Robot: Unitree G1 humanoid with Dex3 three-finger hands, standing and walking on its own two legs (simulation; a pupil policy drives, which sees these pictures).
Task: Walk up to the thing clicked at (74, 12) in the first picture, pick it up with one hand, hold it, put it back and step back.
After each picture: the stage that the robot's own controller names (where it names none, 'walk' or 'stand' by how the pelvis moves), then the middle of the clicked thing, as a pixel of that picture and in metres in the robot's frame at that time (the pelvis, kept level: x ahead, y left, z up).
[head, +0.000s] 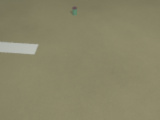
stand; (74, 11) +2.13 +0.02 -0.72
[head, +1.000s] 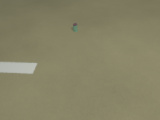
walk; (75, 27) +2.00 +0.14 -0.70
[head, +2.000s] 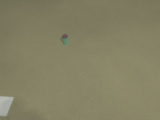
walk; (65, 39) +1.37 +0.23 -0.72
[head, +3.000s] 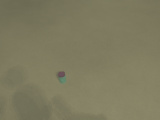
walk; (62, 77) +0.87 +0.20 -0.72
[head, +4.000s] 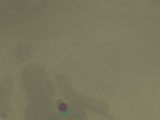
walk; (63, 109) +0.51 +0.18 -0.71
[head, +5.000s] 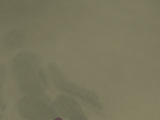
stand; out of the picture +0.38 +0.14 -0.70
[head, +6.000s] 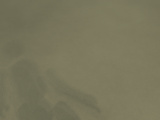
stand; out of the picture +0.31 +0.14 -0.72
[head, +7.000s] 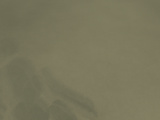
stand; out of the picture +0.31 +0.14 -0.73
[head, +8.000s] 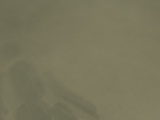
stand; out of the picture +0.32 +0.15 -0.73
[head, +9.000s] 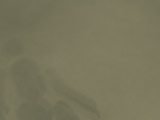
stand; out of the picture +0.31 +0.15 -0.73
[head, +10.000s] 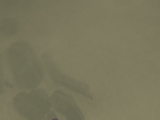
go down; out of the picture +0.34 +0.14 -0.70
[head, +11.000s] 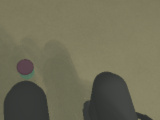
go down; (26, 69) +0.41 +0.16 -0.30
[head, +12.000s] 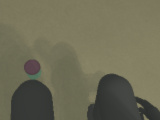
close in; (33, 70) +0.41 +0.16 -0.29
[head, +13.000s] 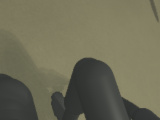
close in; out of the picture +0.41 +0.20 -0.23
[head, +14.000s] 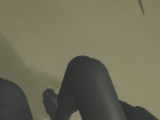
close; out of the picture +0.40 +0.21 -0.23
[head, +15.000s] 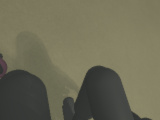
lift; out of the picture +0.34 +0.22 -0.17
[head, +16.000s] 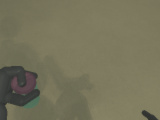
lift; (27, 91) +0.31 +0.17 +0.01
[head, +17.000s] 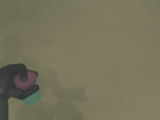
hold; (28, 88) +0.33 +0.17 +0.02
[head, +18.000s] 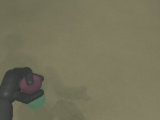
hold; (33, 92) +0.32 +0.16 +0.00
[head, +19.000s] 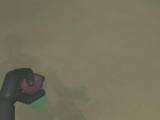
crouch; (35, 93) +0.32 +0.16 +0.00
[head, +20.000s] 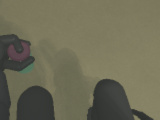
crouch; (22, 58) +0.42 +0.17 -0.10
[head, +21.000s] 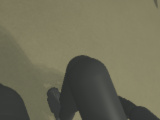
lower; out of the picture +0.44 +0.25 -0.22
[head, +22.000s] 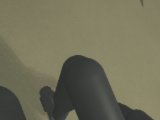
lower; out of the picture +0.43 +0.23 -0.24
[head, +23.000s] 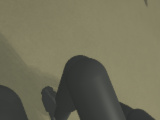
lower; out of the picture +0.43 +0.23 -0.23
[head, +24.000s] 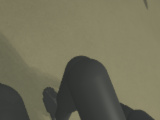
lower; out of the picture +0.43 +0.23 -0.23
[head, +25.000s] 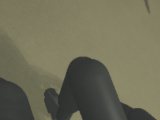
loosen; out of the picture +0.41 +0.22 -0.23
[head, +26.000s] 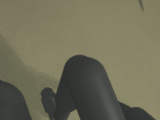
withdraw; out of the picture +0.40 +0.21 -0.23
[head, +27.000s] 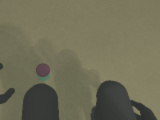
walk; (43, 72) +0.43 +0.15 -0.36
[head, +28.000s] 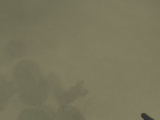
stand; out of the picture +0.34 +0.12 -0.66
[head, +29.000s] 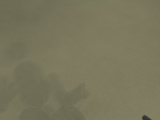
stand; out of the picture +0.36 +0.13 -0.66
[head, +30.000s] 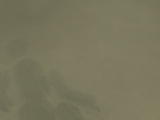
stand; out of the picture +0.35 +0.12 -0.69
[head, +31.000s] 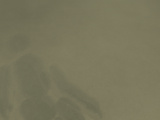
walk; out of the picture +0.36 +0.13 -0.72
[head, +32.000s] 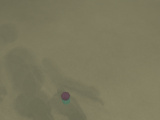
walk; (65, 98) +0.51 +0.11 -0.70
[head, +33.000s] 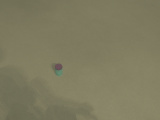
walk; (58, 70) +0.82 +0.12 -0.71
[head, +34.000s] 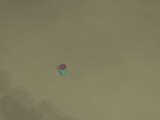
stand; (63, 70) +0.96 +0.13 -0.71
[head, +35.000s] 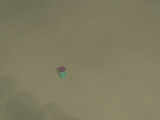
stand; (62, 72) +0.97 +0.16 -0.73
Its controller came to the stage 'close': yes
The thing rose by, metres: 0.72
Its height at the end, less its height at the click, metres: +0.00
